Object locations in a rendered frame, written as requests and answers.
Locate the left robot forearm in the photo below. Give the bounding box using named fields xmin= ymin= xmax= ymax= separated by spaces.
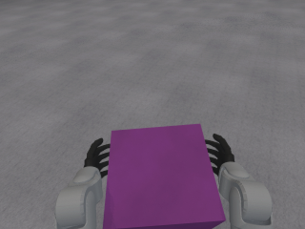
xmin=54 ymin=166 xmax=104 ymax=229

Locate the robot right hand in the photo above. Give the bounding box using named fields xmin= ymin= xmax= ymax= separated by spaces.
xmin=205 ymin=134 xmax=234 ymax=176

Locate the right robot forearm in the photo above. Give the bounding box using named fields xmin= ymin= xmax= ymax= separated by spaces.
xmin=218 ymin=161 xmax=274 ymax=229

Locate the robot left hand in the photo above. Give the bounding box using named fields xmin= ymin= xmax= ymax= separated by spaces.
xmin=84 ymin=137 xmax=111 ymax=178

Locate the carton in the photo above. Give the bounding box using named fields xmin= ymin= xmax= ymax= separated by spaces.
xmin=102 ymin=123 xmax=226 ymax=229

